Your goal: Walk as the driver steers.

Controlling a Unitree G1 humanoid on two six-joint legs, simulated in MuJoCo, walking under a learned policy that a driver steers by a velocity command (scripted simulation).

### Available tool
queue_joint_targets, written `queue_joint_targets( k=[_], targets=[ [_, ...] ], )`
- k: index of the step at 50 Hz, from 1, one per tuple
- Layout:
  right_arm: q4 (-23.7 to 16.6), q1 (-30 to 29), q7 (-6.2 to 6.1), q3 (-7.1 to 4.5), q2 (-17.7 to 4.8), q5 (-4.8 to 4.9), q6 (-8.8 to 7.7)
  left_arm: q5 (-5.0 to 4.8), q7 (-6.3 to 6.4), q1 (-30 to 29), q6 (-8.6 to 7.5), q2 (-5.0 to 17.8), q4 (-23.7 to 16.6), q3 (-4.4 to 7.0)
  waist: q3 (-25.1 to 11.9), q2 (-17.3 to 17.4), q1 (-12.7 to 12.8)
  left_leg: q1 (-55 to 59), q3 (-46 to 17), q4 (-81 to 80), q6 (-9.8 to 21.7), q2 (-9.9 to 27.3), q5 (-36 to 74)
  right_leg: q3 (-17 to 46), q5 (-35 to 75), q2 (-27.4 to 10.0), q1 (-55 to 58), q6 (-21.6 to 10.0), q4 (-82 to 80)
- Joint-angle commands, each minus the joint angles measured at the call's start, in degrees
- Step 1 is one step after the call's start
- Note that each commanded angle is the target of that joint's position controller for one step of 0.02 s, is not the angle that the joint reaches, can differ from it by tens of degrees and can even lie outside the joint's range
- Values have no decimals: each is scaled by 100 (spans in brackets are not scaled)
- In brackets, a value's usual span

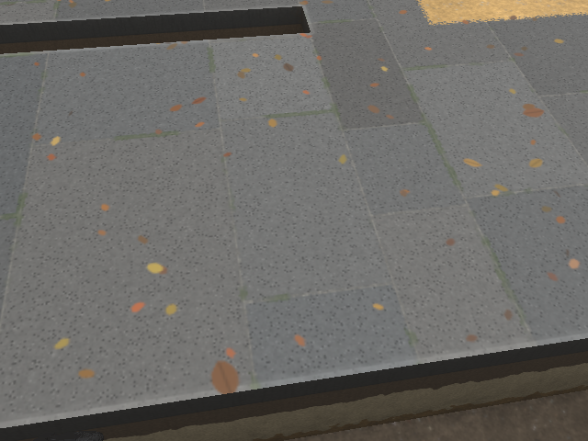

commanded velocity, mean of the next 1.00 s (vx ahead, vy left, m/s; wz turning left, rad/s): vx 0.88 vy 0.00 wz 0.34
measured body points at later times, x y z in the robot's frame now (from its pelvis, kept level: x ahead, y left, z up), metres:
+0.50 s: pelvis +0.18 +0.07 -0.04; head +0.21 +0.10 +0.41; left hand +0.06 +0.34 -0.17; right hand +0.48 -0.10 -0.11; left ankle +0.16 +0.12 -0.74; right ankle +0.05 -0.14 -0.66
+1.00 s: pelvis +0.59 +0.26 -0.08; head +0.63 +0.29 +0.37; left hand +0.68 +0.56 -0.19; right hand +0.66 -0.01 -0.20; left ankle +0.22 +0.18 -0.62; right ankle +0.74 +0.28 -0.74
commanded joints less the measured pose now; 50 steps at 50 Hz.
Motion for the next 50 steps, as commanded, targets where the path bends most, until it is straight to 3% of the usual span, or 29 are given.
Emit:
queue_joint_targets(
  k=[1, 2, 3, 4, 5, 6, 12, 18, 21, 22, 23, 24, 25, 27, 30, 31, 32, 34, 35, 38, 39, 41, 43, 45, 46, 47, 48, 49, 50],
  targets=[
    [-796, -920, -14, -155, -764, 60, -29, -46, -29, 143, -249, 181, -330, 93, -272, 879, 529, -795, -1379, -867, 608, 568, -1837, -259, 1241, -122, 1258, -56, -1564],
    [-912, -1009, 1, -113, -631, 48, -73, -51, 29, 752, -233, 459, -109, 204, -422, 693, 760, -1803, -1019, -342, 253, 293, -1835, -230, 1497, -451, 2586, -96, -1686],
    [-878, -738, 91, 26, -171, 17, -135, -26, 94, 1366, -175, 702, -49, 274, -889, -243, 939, -2622, -258, 1423, -3, -92, -1988, 792, 548, -1587, 3614, -316, -1683],
    [-1257, -1431, 258, -148, -520, -219, -164, 481, 154, 1329, 61, 1563, 16, 400, -395, -1693, 1114, -3873, 652, 2297, 39, -219, -1507, 2777, -1380, -2878, 2923, -839, -2323],
    [-1290, -1851, 354, -233, -840, -337, -175, 520, 151, 1104, 121, 1118, 4, 327, 77, -699, 1039, -4017, 497, 2902, 68, 328, -913, 2550, -1185, -2811, 2394, -946, -2264],
    [-1173, -1630, 462, -249, -740, -315, -181, 435, 135, 898, 112, 865, -13, 213, 167, -547, 804, -3902, 530, 3088, 58, 326, -556, 2015, -910, -2496, 2137, -822, -2207],
    [-911, -1415, 821, -222, -581, -268, -30, 266, 39, 945, -182, 568, 377, 73, 459, -647, 577, -3262, 989, 3272, -77, 628, 898, -56, 1198, -1780, 1362, -642, -2663],
    [-1053, -1790, 836, -103, -595, -356, -48, 368, 197, 1272, -261, 854, 814, 182, 302, -699, 397, -1396, 2139, 2092, 563, 594, 204, -1651, 3877, -1679, 1343, -621, -2381],
    [-678, -521, 645, -206, -684, -304, 44, 313, 239, 1166, -63, 1288, 849, 221, -482, -814, -287, 93, 2489, 1920, 1084, -61, -1243, -1926, 7651, -1918, 1689, -649, -82],
    [-293, 806, 581, -324, -914, -358, 3, 331, 228, 936, 20, 1308, 811, 218, -999, -610, -905, 1721, 2153, 1519, 1347, -168, -1475, -1843, 7299, -1947, 692, -619, 1685],
    [65, 1524, 418, -431, -1187, -310, -1, 385, 121, 785, 46, 949, 844, 136, -1133, 608, -1158, 3301, 1422, 770, 1460, 281, -1152, -1792, 2637, -1217, -1085, -420, 3740],
    [-362, 415, 437, -435, -1700, -149, -68, 507, 67, 921, 12, 370, 312, -6, -889, 1871, -214, 3857, -1618, 312, 2172, 1270, 312, -1287, -593, -208, -3723, 65, 5165],
    [-546, 365, 433, -417, -1517, -43, -136, 519, 107, 510, -68, 754, 224, 53, -1010, 784, -380, 3330, -1937, -23, 2341, 1509, 2138, -218, -32, -491, -3564, 168, 4813],
    [-496, -184, 400, -227, -856, -226, -205, 346, 74, 1090, -50, 990, 586, 143, -378, 86, 298, 1641, -915, -355, 2168, 1528, 1547, -224, 207, -959, -2393, 220, 3587],
    [-333, -503, 371, -133, -850, -343, -427, 533, -22, 875, 241, 633, 675, -20, 45, 434, 330, 539, -193, -884, 1797, 1354, 2207, -523, 272, -1003, -1555, 172, 2611],
    [-171, -59, 332, -223, -1111, -529, -577, 506, -62, 1000, 280, 538, 762, 5, -112, 435, 198, 919, -96, -794, 1856, 1548, 2074, -470, 947, -1015, -1868, -90, 2915],
    [108, 631, 345, -206, -1118, -619, -696, 300, -61, 213, 291, 913, 637, 186, 69, 388, -183, 1790, -181, -976, 1578, 1329, 1045, -202, 1056, -879, -3100, -238, 2674],
    [576, 1215, 315, -183, -967, -582, -1007, 139, -97, -880, 167, 470, 311, 160, 756, 341, -307, 2240, -43, -1535, 1199, 1567, 45, 556, 1477, -627, -4336, -404, 1993],
    [569, 1045, 330, -188, -1027, -613, -1082, 117, -146, -883, 116, 594, 433, 207, 997, 364, -228, 2509, 187, -1580, 1067, 1528, -289, 593, 1751, -610, -4682, -573, 1679],
    [307, 425, 315, -109, -848, -380, -949, 167, -500, -948, 107, 202, 324, -20, 941, -176, 165, 997, 1071, -3004, 963, 1540, 547, -423, 2891, -505, -2890, -489, 735],
    [451, 448, 246, 22, -495, -264, -913, 36, -632, -965, 139, 296, 589, 79, 912, -413, 139, 1558, 1521, -2943, 837, 1439, 1827, -502, 3332, -481, -2909, -691, 1030],
    [504, 570, 102, -16, -729, -339, -890, 176, -665, -869, 194, 189, 752, -15, 862, 31, 213, 1647, 2187, -2983, 558, 1201, 2322, -913, 3494, -340, -2572, -899, 1216],
    [629, 1137, 4, 59, -571, -298, -820, 550, -483, -1438, 193, 51, 622, -142, 1191, 168, 83, 2479, 2726, -2787, 280, 1248, 4633, -1664, 2629, -165, -3363, -1109, 1686],
    [503, 1178, -152, 87, -714, -393, -602, 484, -381, -1333, 255, 50, 714, -294, 778, 294, 419, 2370, 2897, -1798, -52, 1364, 7728, -2077, 2123, 239, -2188, -1217, 1201],
    [626, 1437, -107, 56, -745, -377, -571, 382, -328, -1066, 197, 213, 805, -223, 678, 383, 590, 2039, 2910, -946, -166, 1456, 8948, -2308, 2302, 503, -1172, -1257, 698],
    [771, 1502, -73, 37, -971, -408, -546, 316, -262, -85, 233, 463, 1143, -114, -3, 841, 1003, 1737, 2773, 482, -271, 1594, 10410, -2213, 1503, 766, 190, -1432, 936],
    [612, 901, 5, -19, -1336, -358, -478, 334, -183, 1667, 244, 885, 1522, 96, -700, 1050, 1958, 1028, 2811, 3107, -468, 1514, 10425, -1440, 1258, 514, 1709, -2025, 713],
    [154, 510, 81, 82, -775, -161, -717, 617, -148, 2482, 243, 1597, 1672, 329, -1192, -391, 1991, -2706, 2530, 6873, -881, 353, 2645, 1437, 1769, -1232, 4641, -3297, 676],
    [-244, 62, 207, 136, -851, -197, -1030, 301, -39, 2017, 204, 1636, 1446, 403, -2925, -238, 1589, -3355, 1290, 7788, -761, -370, -331, 3940, 1719, -1698, 5115, -3559, -432]
  ],
)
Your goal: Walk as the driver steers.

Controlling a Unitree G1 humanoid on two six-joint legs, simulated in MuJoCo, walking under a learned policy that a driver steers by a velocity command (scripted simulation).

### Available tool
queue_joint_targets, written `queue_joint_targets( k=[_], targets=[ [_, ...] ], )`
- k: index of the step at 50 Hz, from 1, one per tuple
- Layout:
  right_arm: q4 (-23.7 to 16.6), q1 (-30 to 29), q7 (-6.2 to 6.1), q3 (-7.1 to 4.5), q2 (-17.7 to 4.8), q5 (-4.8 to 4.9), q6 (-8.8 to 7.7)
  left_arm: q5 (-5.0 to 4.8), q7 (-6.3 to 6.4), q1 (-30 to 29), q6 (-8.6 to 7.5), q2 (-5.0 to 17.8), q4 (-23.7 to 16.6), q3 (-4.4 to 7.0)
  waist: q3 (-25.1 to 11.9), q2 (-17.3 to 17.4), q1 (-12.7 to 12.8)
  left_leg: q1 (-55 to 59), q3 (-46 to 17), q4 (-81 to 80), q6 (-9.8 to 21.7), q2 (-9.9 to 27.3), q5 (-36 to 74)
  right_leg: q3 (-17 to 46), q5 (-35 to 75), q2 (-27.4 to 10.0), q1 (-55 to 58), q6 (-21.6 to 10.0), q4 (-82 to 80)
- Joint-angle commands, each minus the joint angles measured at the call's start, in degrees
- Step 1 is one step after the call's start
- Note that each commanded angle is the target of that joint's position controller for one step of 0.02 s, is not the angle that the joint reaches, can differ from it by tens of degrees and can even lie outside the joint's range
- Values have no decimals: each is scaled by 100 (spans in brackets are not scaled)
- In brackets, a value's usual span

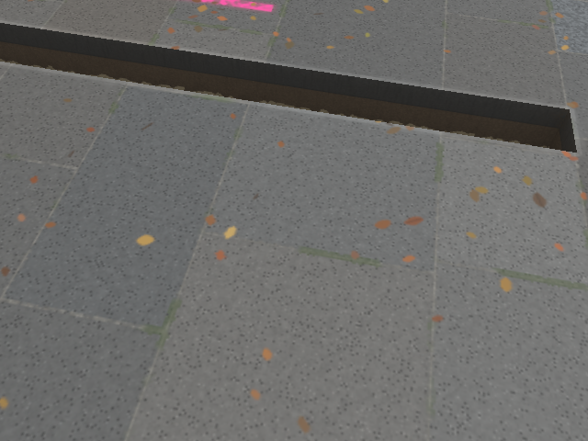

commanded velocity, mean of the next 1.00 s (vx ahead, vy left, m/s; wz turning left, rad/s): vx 1.00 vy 0.00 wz -0.80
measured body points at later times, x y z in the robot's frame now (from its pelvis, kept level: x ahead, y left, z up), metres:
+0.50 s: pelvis +0.52 +0.03 +0.06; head +0.54 +0.02 +0.51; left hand +0.75 +0.27 -0.03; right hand +0.52 -0.28 -0.02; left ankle +0.58 +0.15 -0.66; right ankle +0.33 -0.01 -0.53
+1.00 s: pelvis +0.92 -0.20 +0.06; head +0.94 -0.20 +0.51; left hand +1.14 -0.03 -0.07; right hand +0.83 -0.46 -0.04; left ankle +1.09 -0.12 -0.58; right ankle +0.87 -0.17 -0.66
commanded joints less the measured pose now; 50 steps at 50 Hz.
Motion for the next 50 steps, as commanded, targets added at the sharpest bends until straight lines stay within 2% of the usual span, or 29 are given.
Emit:
queue_joint_targets(
  k=[1, 3, 4, 5, 6, 7, 8, 9, 12, 15, 17, 18, 19, 20, 21, 22, 24, 29, 33, 35, 37, 39, 40, 41, 42, 43, 44, 45, 50],
  targets=[
    [-1181, -1040, 203, -113, -1094, 70, -604, -194, 271, 2416, -84, 1889, 259, 689, -2781, 335, 971, -5829, -1360, 4427, 32, -335, 692, 5468, -34, -1901, 7169, -1660, -2195],
    [-1061, -1007, 256, -74, -1022, -194, -661, -197, 287, 1989, -279, 1215, 578, 529, -1472, 907, 407, -5229, -1588, 3593, 602, 265, 1127, 5196, -683, -1747, 4953, -926, -2962],
    [-1229, -1068, 243, -26, -815, -285, -454, -104, 329, 1672, -344, 844, 604, 370, -733, 544, 80, -5053, -1482, 3990, 566, 227, 463, 4810, -884, -1456, 3466, -971, -2974],
    [-1371, -1432, 181, 17, -648, -311, -279, -56, 345, 1663, -354, 760, 645, 288, -470, 133, 101, -5465, -1526, 4635, 544, 173, -647, 4800, -986, -1350, 2926, -1028, -2888],
    [-1544, -1528, 152, 156, -211, -416, -89, -176, 279, 1594, -454, 879, 767, 303, -433, 356, -212, -5584, -1571, 4264, 590, 380, -1111, 4158, -1106, -1099, 2487, -899, -2985],
    [-1744, -1479, 152, 187, -277, -389, 5, -196, 289, 1005, -469, 1025, 395, 343, 104, 421, -602, -5275, -1565, 2444, 472, 780, -1460, 3742, -1657, -1139, 1410, -779, -3530],
    [-1774, -1767, 115, 78, -662, -241, -70, -115, 257, 780, -595, 860, 190, 316, 522, 547, -475, -4762, -1272, 1471, 352, 901, -500, 3565, -1272, -1025, 658, -815, -3987],
    [-1977, -2262, 166, 74, -644, -224, -126, -126, 249, 930, -720, 843, 182, 340, 661, 390, -297, -4354, -1097, 825, 252, 968, 469, 3626, -661, -1005, 372, -803, -4311],
    [-2298, -2889, 242, 194, -269, -112, -92, -255, 278, 1354, -676, 1080, 113, 442, 376, 301, 19, -3350, -895, -1032, 131, 694, 1688, 3196, 519, -717, 968, -352, -4311],
    [-2242, -2595, 387, 98, -406, -101, -128, -323, 147, 1650, -571, 1378, 91, 629, -83, -46, 82, -2566, -602, -2307, 311, 248, 2041, 3204, 1500, -710, 2304, 25, -3897],
    [-1959, -1495, 258, -166, -959, -18, -225, -210, 157, 1634, -546, 1554, 57, 656, -754, -285, -462, -1576, -524, -2576, 278, -106, 1202, 3167, 3624, -651, 3179, 308, -2191],
    [-1709, -288, 115, -338, -1281, 54, -247, -134, 124, 1218, -539, 1726, -73, 682, -1344, -409, -1241, -529, -551, -2664, 299, 16, 1044, 3001, 3955, -580, 3027, 479, -573],
    [-1494, 726, -84, -516, -1661, -118, -255, -114, 117, 1042, -573, 993, -284, 503, -1785, -65, -1531, 579, -1373, -2463, 407, 919, -185, 2810, 2117, -411, 2053, 607, 1223],
    [-1378, 1153, -141, -514, -1798, -430, -269, -125, 192, 958, -582, -73, -571, 172, -1663, 1203, -1333, 1060, -3156, -2814, 350, 2341, -1123, 2344, -2021, -113, 603, 577, 3092],
    [-1510, 277, -60, -576, -1960, -485, -312, -454, 227, 1786, -517, -40, -932, 105, -2232, 2321, -429, 1024, -6393, -4240, 888, 3191, -1249, 2006, -1556, -105, -347, 551, 4015],
    [-1717, -536, -5, -467, -1177, -385, -291, -264, 260, 1355, -343, 501, -682, 153, -1399, 922, -441, 243, -5285, -4263, 1087, 2757, -1918, 1855, -747, -713, -581, 538, 4053],
    [-1513, -714, 47, -319, -614, -353, -282, -186, 72, 583, -238, 641, -762, 200, -474, 5, -536, -876, -3036, -4145, 870, 2008, -646, 1671, -264, -1018, -455, 621, 3593],
    [-776, -60, 111, -213, -331, -97, -446, -110, -140, -284, 94, 231, -1483, -25, 41, 432, -252, -1277, -613, -4403, 413, 1503, 2897, 1217, -89, -1171, -623, 741, 2745],
    [-679, -251, -6, -216, -569, -72, -471, -82, -323, -788, 129, 241, -1671, -162, 492, 134, -48, -1563, 499, -4836, 295, 1167, 3889, 497, 848, -952, 174, 688, 655],
    [-598, 2, -72, -274, -915, -76, -439, -93, -322, -790, 108, 272, -1622, -160, 326, 235, 16, -1470, 805, -4390, 155, 1130, 6360, -92, 863, -470, 1209, 498, -47],
    [-548, -5, -195, -342, -1239, -53, -317, -73, -209, 58, 115, 567, -1384, -56, -161, 605, 573, -1257, 761, -3092, 101, 1417, 7894, -29, 555, -189, 2282, 270, -271],
    [-807, -631, -189, -398, -1405, -108, -153, -90, -9, 2404, 50, 1084, -660, 235, -1002, 495, 1618, -2492, 522, 14, 180, 1537, 7268, 686, 442, -200, 4918, -230, -795],
    [-816, -700, -28, -396, -1178, -184, -91, -241, 148, 2432, 50, 1305, -456, 394, -803, -342, 1338, -3802, 515, 2272, 256, 548, 1393, 1285, 203, -508, 5680, -431, -1242],
    [-1134, -296, -33, -200, -476, -270, -147, -222, 209, 1837, 117, 1680, -664, 429, -868, -1039, 498, -5139, 132, 3950, 335, 259, -1445, 2915, 1986, -1440, 6005, -550, -645],
    [-1674, -157, 8, -187, -745, -56, -234, -117, 262, 1991, 157, 1704, -947, 470, -2189, -919, 533, -6064, -974, 4181, 273, 238, -1022, 4952, 611, -2444, 7036, -1542, -2129],
    [-1585, -551, 13, -168, -967, -83, -287, -117, 337, 1884, 137, 1330, -879, 409, -1308, -32, 531, -6409, -971, 3665, 278, 440, -538, 5316, -796, -2549, 6125, -1327, -3183],
    [-1482, -652, 14, -179, -984, -76, -253, -101, 391, 1621, 47, 1057, -777, 336, -313, 348, 167, -6166, -896, 3158, 298, 709, -280, 4757, -879, -2449, 4901, -1058, -3435],
    [-1393, -675, 12, -152, -894, -163, -157, -115, 404, 1486, -91, 875, -665, 251, 13, 612, -122, -5677, -946, 2825, 272, 847, -333, 4272, -359, -2258, 3990, -890, -3444],
    [-1402, -1273, 232, -49, -395, -58, 180, -164, 252, 1575, -599, 672, -228, 137, 655, 92, -333, -4651, -1029, 171, 379, 967, 791, 1778, 1617, -1356, 2301, -31, -4000]
  ],
)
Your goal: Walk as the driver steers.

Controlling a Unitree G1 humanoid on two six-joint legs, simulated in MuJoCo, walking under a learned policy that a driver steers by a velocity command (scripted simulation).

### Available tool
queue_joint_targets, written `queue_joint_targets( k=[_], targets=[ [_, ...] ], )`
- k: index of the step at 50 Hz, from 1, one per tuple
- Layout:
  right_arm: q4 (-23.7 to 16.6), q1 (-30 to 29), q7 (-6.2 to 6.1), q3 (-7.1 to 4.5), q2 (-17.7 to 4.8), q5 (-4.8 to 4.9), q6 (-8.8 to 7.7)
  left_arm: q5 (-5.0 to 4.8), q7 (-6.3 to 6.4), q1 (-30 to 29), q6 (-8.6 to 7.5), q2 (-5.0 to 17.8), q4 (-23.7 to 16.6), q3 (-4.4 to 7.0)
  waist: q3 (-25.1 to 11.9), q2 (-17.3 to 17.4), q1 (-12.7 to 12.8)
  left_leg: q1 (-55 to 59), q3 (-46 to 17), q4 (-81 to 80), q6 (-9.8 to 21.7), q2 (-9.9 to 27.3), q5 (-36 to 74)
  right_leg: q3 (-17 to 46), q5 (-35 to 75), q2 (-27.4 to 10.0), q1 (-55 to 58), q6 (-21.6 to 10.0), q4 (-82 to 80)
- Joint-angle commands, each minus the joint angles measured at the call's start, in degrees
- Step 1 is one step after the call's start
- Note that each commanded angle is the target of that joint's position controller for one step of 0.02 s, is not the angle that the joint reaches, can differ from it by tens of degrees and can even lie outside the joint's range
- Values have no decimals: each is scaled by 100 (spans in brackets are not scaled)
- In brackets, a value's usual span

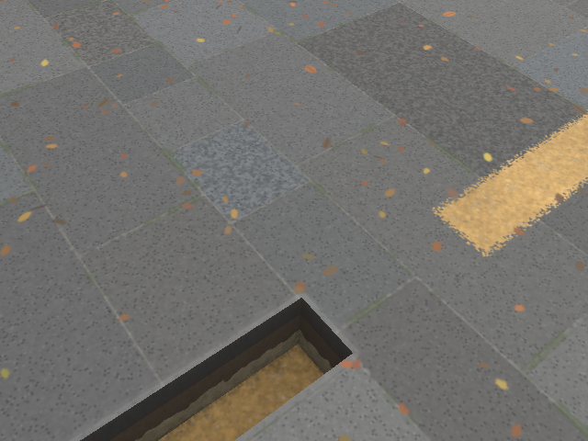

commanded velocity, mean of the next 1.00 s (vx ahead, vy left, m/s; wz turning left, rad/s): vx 1.00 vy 0.00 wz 0.79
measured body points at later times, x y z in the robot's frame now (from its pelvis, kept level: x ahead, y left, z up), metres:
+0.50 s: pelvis +0.45 +0.11 +0.00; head +0.47 +0.11 +0.45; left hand +0.64 +0.39 -0.04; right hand +0.48 -0.19 -0.11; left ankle +0.29 +0.12 -0.72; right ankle +0.64 -0.03 -0.65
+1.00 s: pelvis +0.91 +0.23 +0.01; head +0.92 +0.27 +0.46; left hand +0.63 +0.35 -0.12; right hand +1.28 +0.29 -0.01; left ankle +0.95 +0.39 -0.63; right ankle +0.92 +0.07 -0.72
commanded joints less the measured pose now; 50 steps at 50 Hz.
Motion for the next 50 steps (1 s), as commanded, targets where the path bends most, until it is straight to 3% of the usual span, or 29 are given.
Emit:
queue_joint_targets(
  k=[1, 5, 8, 9, 10, 11, 12, 13, 15, 18, 20, 22, 25, 27, 28, 29, 30, 31, 33, 34, 35, 36, 37, 39, 41, 43, 45, 48, 50],
  targets=[
    [-211, -99, 120, -143, -594, 95, 42, -27, -103, -462, -389, 522, -392, 127, 580, 142, -106, 633, 318, -1756, 252, -13, 1496, 541, 2859, -1416, -1240, -113, -1853],
    [-210, -543, 327, -193, -513, 116, 22, -100, -69, -213, -500, 896, -214, 158, 240, 9, -3, 1860, 984, -2676, 698, -718, 2923, -144, 5345, -1599, -566, 454, -2040],
    [695, 2326, 259, -638, -1321, 115, 129, -47, 107, -1372, -375, 1265, -645, 241, -1229, -727, -1563, 4863, 1373, -1425, 928, -1593, 1734, -610, 8628, -1766, -1191, 917, 1569],
    [794, 3101, 202, -746, -1565, 113, 200, -104, 179, -1911, -244, 1453, -600, 331, -1080, -710, -2234, 5210, 290, -2901, 1468, -999, 484, -429, 6848, -1591, -1608, 956, 3877],
    [964, 3168, 226, -858, -1688, 339, 238, 127, 181, -2140, -170, 830, -515, 257, -608, 913, -2228, 5219, -91, -3750, 1529, -858, 1062, -495, 904, -415, -2257, 862, 6535],
    [724, 2230, 264, -731, -1804, 179, 154, 169, 168, -1116, -265, -178, -1006, -84, -286, 1541, -579, 5222, -1467, -2864, 1686, -241, 3779, 313, -1120, -655, -3909, 854, 7774],
    [386, 1955, 187, -757, -1843, 139, 121, 78, 112, -512, -323, 99, -1305, -141, -1598, 1027, -305, 6071, -3784, -4239, 2641, 641, 2238, 1023, -878, -712, -4465, 878, 7439],
    [264, 1490, 76, -701, -1505, 137, 90, 209, 99, -887, -398, 429, -1329, -144, -781, 9, -191, 4756, -4300, -5323, 2575, 688, 486, 1182, -195, -1054, -4409, 875, 6299],
    [232, 860, 31, -668, -1463, 105, 6, 281, 84, -1281, -217, 771, -1198, -29, 390, -546, 184, 2821, -3433, -5523, 2290, 194, 108, 1175, -176, -1497, -3579, 1089, 4620],
    [416, 1132, 33, -630, -1465, 139, -129, 171, 20, -2039, 95, 658, -1499, -114, 786, 14, -7, 1554, -2349, -6108, 2142, -493, 863, 772, 378, -1564, -2410, 1364, 2735],
    [428, 1127, 28, -720, -1534, 217, -108, 280, -176, -2144, 108, 144, -1632, -300, 368, 188, -93, 1682, -1684, -5771, 1869, -750, 2912, 405, 1409, -1485, -1878, 1184, 2377],
    [351, 1174, 16, -741, -1535, 137, -93, 264, -239, -1641, -26, 437, -1186, -88, -567, -210, -90, 2455, -1482, -4791, 1641, -681, 3977, 340, 2785, -1349, -1695, 959, 3187],
    [1169, 3691, -158, -882, -1794, -38, -214, 196, 43, -4456, -184, 882, -2084, 150, 418, 372, -1639, 6843, -3224, -4639, 1947, 178, 2296, 1254, 393, -1634, -7236, 1002, 3142],
    [1533, 4277, -237, -820, -1539, -311, -181, 178, 88, -5378, -254, 899, -2596, 116, 1103, 852, -1933, 7287, -3393, -4776, 1746, 144, 2233, 1217, -493, -1533, -8449, 1089, 3255],
    [1238, 3542, -217, -862, -1521, -182, -173, 119, 24, -5443, -218, 607, -2775, -69, 998, 467, -1624, 6252, -3266, -5237, 1629, -37, 2124, 1172, 89, -1458, -7267, 1198, 2356],
    [953, 2575, -156, -750, -1354, -102, -113, -29, -143, -5360, -128, 146, -2857, -281, 1095, 127, -1134, 3868, -2853, -5989, 1565, -430, 2208, 261, 1444, -1231, -4830, 1292, 1529],
    [769, 1704, -146, -743, -1238, 184, -113, -86, -299, -4705, -84, -343, -2663, -421, 781, 229, -599, 1557, -2573, -6632, 1213, -395, 1724, 506, 3081, -1318, -1423, 1232, 949],
    [691, 1399, -157, -774, -1642, 373, -200, -90, -428, -3861, -29, -229, -2353, -320, 203, 218, -176, 978, -2285, -6709, 1053, -359, 2117, 436, 3499, -1254, 409, 1110, 1265],
    [661, 656, -141, -990, -2547, 207, -304, -23, -217, -590, 215, 974, -1302, 199, -1253, 298, 1552, 1329, -1793, -4235, 628, -608, 4723, 723, 1735, -1097, 2823, 976, 2125],
    [708, 494, -82, -958, -2363, 118, -392, -18, 54, 697, 242, 1549, -979, 425, -1465, 145, 2214, 1181, -1512, -2177, 507, -1109, 4281, 890, 502, -1540, 3190, 1047, 1558],
    [564, 1175, -142, -608, -872, -17, -361, 261, 240, 981, 110, 1638, -766, 406, -1693, -1560, 1328, 855, -1412, -107, 721, -1300, -1151, 2265, 390, -3050, 3269, 1427, 1294],
    [235, 2270, -137, -469, -632, 517, -284, 133, 240, 378, 158, 2106, -908, 533, -3053, -3290, 442, 525, -987, 1048, 676, -1574, -762, 5434, -50, -3898, 3311, 964, -549],
    [353, 1671, -123, -475, -976, 265, -193, 35, 230, -682, 187, 1472, -1093, 471, -2172, -2079, 247, 273, -622, 926, 787, -1174, -54, 5335, -1546, -3525, 2217, 898, -1195],
    [424, 918, 9, -577, -1251, 91, -24, 162, 219, -1354, 167, 503, -1062, 249, -1266, -984, 335, 339, -221, 488, 860, -730, 314, 3384, -1802, -3006, 1048, 574, -988],
    [172, 414, 166, -606, -937, -27, 8, 189, 137, -547, -85, -7, -235, 162, -878, -1334, 173, 288, -224, 1173, 893, -558, 287, 2411, -971, -2763, 441, 521, -733],
    [-457, -416, 120, -294, -140, -42, 121, 83, 6, -61, -255, -162, 395, 138, -405, -725, -204, -1001, -301, 2029, 1009, -381, 89, 2424, -569, -2967, 276, 515, -1058],
    [-695, -577, 244, -235, -342, 63, 219, 105, 2, -894, -246, -61, 123, 137, 55, -403, -609, -615, -446, 709, 782, -117, 618, 1440, -75, -3000, -762, 547, -1834],
    [-856, -1184, 477, -362, -939, -22, 283, 50, 15, -828, -449, 81, 205, 76, 96, -353, -362, -425, 416, -129, 883, -219, 1697, -148, 1865, -2615, -402, 645, -2313],
    [-843, -1512, 511, -322, -888, 19, 284, 61, 75, -522, -494, 338, 273, 105, 373, 137, -211, -29, 829, -1255, 1030, -346, 2050, -860, 2559, -2358, -66, 745, -2498]
  ],
)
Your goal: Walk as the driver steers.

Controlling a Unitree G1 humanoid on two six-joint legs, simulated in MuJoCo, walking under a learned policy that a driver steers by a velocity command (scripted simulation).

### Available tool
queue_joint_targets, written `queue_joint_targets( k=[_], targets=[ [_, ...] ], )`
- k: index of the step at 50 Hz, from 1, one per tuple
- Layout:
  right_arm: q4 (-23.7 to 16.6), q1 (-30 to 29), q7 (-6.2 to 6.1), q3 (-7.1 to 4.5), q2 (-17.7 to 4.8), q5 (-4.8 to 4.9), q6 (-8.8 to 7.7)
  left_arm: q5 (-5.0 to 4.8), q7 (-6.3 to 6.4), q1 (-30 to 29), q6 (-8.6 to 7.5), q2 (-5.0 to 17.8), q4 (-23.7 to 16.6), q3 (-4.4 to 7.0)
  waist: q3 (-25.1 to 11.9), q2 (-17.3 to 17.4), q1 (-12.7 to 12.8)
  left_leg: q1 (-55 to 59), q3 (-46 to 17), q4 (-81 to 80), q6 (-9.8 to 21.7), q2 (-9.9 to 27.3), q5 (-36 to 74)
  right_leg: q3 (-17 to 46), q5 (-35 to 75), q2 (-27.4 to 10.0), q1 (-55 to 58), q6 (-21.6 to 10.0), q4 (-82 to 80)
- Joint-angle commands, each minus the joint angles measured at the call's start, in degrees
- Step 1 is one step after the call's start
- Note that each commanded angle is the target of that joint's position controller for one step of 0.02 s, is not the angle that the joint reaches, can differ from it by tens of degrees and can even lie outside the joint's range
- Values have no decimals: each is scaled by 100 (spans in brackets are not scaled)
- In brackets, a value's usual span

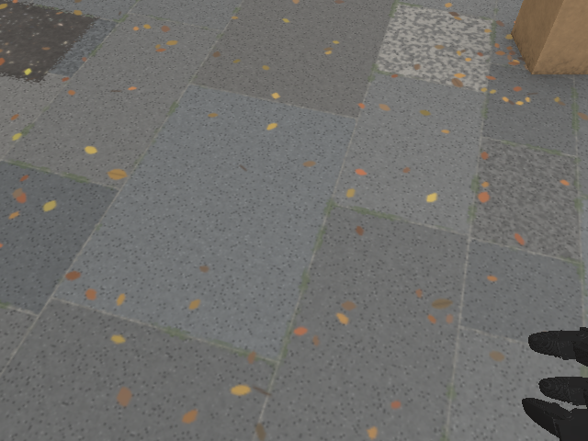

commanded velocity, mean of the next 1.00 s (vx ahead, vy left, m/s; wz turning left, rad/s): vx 1.00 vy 0.00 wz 0.23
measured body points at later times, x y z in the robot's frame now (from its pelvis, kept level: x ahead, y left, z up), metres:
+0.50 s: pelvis +0.46 +0.04 +0.00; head +0.49 +0.05 +0.45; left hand +0.62 +0.34 -0.05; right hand +0.54 -0.24 -0.13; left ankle +0.29 +0.02 -0.73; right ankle +0.73 -0.04 -0.69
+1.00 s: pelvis +0.92 +0.17 -0.01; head +0.95 +0.18 +0.44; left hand +0.78 +0.43 -0.13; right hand +1.25 +0.06 -0.04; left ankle +1.03 +0.33 -0.73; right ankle +0.75 +0.02 -0.72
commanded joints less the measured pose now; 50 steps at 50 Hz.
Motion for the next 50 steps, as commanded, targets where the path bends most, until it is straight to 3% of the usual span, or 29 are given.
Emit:
queue_joint_targets(
  k=[1, 4, 6, 7, 8, 9, 10, 11, 12, 13, 16, 20, 23, 25, 26, 27, 29, 30, 31, 32, 33, 34, 35, 37, 40, 43, 47, 49, 50],
  targets=[
    [-207, -37, 155, 130, 72, 33, 14, -25, 59, -934, -257, 363, -671, -85, 432, -22, -556, 1204, 218, -1400, 187, 121, 585, -24, 3092, -1270, -831, -368, -1378],
    [6, 213, 154, 52, -145, 41, 15, -16, 131, -527, -15, 939, -777, 61, 76, -427, -723, 2214, 890, -2172, 316, -617, 34, -289, 6504, -1348, 67, -298, -232],
    [384, 1537, 54, -107, -383, 33, 52, 11, 166, -639, 193, 1305, -868, 154, -487, -692, -1385, 3491, 822, -2365, 496, -878, -842, -198, 7644, -1642, 122, -336, 1806],
    [717, 2493, -51, -247, -578, 25, 26, 26, 133, -703, 254, 1318, -953, 161, -826, -638, -1712, 4649, 508, -2667, 659, -960, -1247, -41, 7167, -1690, -457, -441, 3246],
    [1005, 2899, -229, -381, -708, 55, 19, 60, 56, -697, 282, 1089, -988, 142, -866, 13, -1670, 5666, -14, -3014, 859, -871, -1563, 25, 3606, -1113, -1621, -351, 5275],
    [916, 2455, -303, -428, -1091, 159, 38, 195, -23, -749, 247, 217, -1326, -62, -486, 1043, -954, 5997, -1870, -2789, 1158, 130, -773, 244, -1188, -255, -3573, -225, 7275],
    [548, 2410, -295, -501, -1424, 3, 71, 51, -48, -943, 102, 473, -2073, -16, -1544, 1000, -884, 7195, -4621, -4273, 2189, 1001, -1939, 1432, -1229, 109, -5116, -63, 7995],
    [547, 2517, -342, -503, -1168, 12, 24, 74, -50, -1550, -78, 676, -2171, -37, -1049, -39, -1026, 6685, -5154, -5206, 1970, 1251, -2455, 1928, -689, -226, -5515, -66, 7456],
    [702, 2458, -399, -472, -961, 3, -64, 31, -42, -1691, -154, 662, -2142, -71, -329, -511, -798, 5864, -4746, -5325, 1779, 1130, -2096, 1956, -365, -420, -5350, -66, 6787],
    [809, 2315, -422, -428, -843, 24, -171, 76, -27, -1782, -107, 557, -2098, -101, -41, -858, -490, 5000, -4309, -5315, 1616, 849, -1538, 1946, -349, -554, -4824, 19, 6369],
    [814, 2139, -478, -262, -534, 95, -440, 238, -43, -1728, 262, 369, -2135, -147, 139, -904, -64, 3434, -3374, -5438, 1437, 297, -898, 1900, -676, -806, -3937, 298, 5334],
    [856, 2237, -425, -311, -568, 116, -563, 49, -193, -3096, 291, -13, -2746, -326, 395, -655, -416, 2497, -2657, -5677, 1018, -346, -280, 1579, 1312, -671, -3167, 345, 3119],
    [1138, 2697, -354, -256, -405, 246, -641, -44, -262, -3040, 228, -13, -2632, -346, 88, -306, -719, 3151, -2226, -5842, 673, -189, 855, 1274, 2886, -491, -2309, -39, 1936],
    [1267, 2892, -374, -250, -518, 183, -634, -60, -217, -3037, 261, 189, -2556, -272, -85, -253, -831, 4397, -1894, -5549, 486, -40, 2337, 1070, 2513, -246, -2541, -274, 1646],
    [1325, 3049, -403, -259, -629, 140, -634, -47, -166, -2966, 226, 314, -2583, -211, -97, 68, -799, 4837, -1871, -5005, 374, 183, 3472, 1026, 2004, -166, -2530, -444, 1526],
    [1407, 3095, -444, -280, -738, 55, -608, -50, -109, -2501, 201, 523, -2479, -112, -377, 166, -531, 5329, -1780, -4280, 240, 298, 4608, 976, 1387, 59, -2269, -588, 1536],
    [1344, 2567, -519, -297, -780, -165, -492, -95, 30, -280, 221, 954, -1818, 134, -1268, 233, 714, 4607, -1327, -1575, 41, 109, 4576, 1064, 493, 14, -173, -867, 1674],
    [1094, 2601, -525, -144, -218, -33, -542, 36, 78, 628, 238, 1516, -1632, 293, -1933, -978, 913, 2922, -840, 1135, -224, -546, 2056, 3006, -1143, -1061, 1310, -1401, 1658],
    [900, 3056, -398, -9, 168, 73, -675, -22, -67, 273, 280, 1605, -1483, 310, -2117, -2633, 137, 1170, -968, 2058, -420, -1380, -2174, 6577, -1458, -1820, 1918, -1959, 65],
    [863, 2601, -457, 38, -53, -34, -678, -61, -165, -600, 286, 1104, -1691, 256, -1213, -1461, -9, 394, -1058, 2099, -321, -704, -1726, 6386, -1893, -1747, 1425, -2046, -121],
    [783, 1996, -429, 69, -164, -100, -706, -134, -202, -796, 267, 778, -1702, 201, -802, -487, 16, 495, -1075, 1745, -363, -404, -1351, 5597, -1419, -1600, 666, -1990, -66],
    [639, 1611, -406, 93, -159, -156, -714, -126, -212, -715, 261, 590, -1575, 152, -490, -24, -55, 712, -1013, 1201, -395, -221, -1300, 5055, -937, -1349, -21, -1841, -130],
    [451, 1360, -379, 127, -60, -239, -676, -117, -192, -591, 240, 404, -1402, 74, -213, 7, -200, 850, -1001, 793, -485, -113, -1368, 4651, -505, -1078, -577, -1746, -223],
    [285, 1321, -329, 230, 102, -314, -544, -156, -160, -437, 165, 486, -1198, 71, 22, -395, -435, 894, -900, 165, -675, 42, -1704, 4358, -180, -825, -1124, -1808, -427],
    [-161, 435, -265, 372, 134, -186, -511, -168, -133, -494, 115, 628, -1248, 132, 360, -425, -395, 1264, -568, -1377, -967, 122, -987, 3850, 347, -553, -2124, -1827, -952],
    [-291, -41, -186, 466, 269, -28, -534, -257, -184, -529, 80, 807, -1300, 237, 207, -522, -209, 2773, -326, -2751, -1019, -116, 536, 3478, 1344, -320, -2730, -1480, -1149],
    [-244, 44, -331, 343, -21, -41, -561, -295, -140, -161, 135, 927, -1204, 295, -195, -473, -137, 3190, -412, -3533, -875, -317, 241, 3565, 3204, -447, -1374, -1136, -72],
    [104, 1321, -481, 162, -316, -65, -618, -262, -147, -246, 152, 1146, -1205, 342, -1093, -315, -783, 4814, -401, -3677, -702, -385, -518, 3295, 4154, -131, -1419, -897, 1945],
    [238, 2412, -612, 4, -678, -146, -650, -267, -167, -392, 92, 891, -1327, 276, -1743, -79, -1271, 6144, -1261, -3685, -493, 538, -1780, 3071, 3078, 86, -2242, -822, 3529]
  ],
)
Keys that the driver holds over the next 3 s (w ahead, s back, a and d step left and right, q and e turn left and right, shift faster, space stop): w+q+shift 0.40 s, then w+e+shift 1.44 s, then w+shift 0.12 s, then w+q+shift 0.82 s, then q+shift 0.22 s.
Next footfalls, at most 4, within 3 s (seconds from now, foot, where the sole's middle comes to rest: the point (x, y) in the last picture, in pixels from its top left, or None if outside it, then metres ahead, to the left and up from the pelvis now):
0.16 left None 0.33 0.04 -0.77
0.58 right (310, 306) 0.78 0.03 -0.77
1.00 left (204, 210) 1.07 0.34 -0.77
1.44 right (291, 118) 1.48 0.12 -0.77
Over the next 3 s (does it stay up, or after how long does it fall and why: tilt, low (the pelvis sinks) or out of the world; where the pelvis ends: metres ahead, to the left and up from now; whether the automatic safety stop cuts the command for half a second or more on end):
stays up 2.56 -0.40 0.00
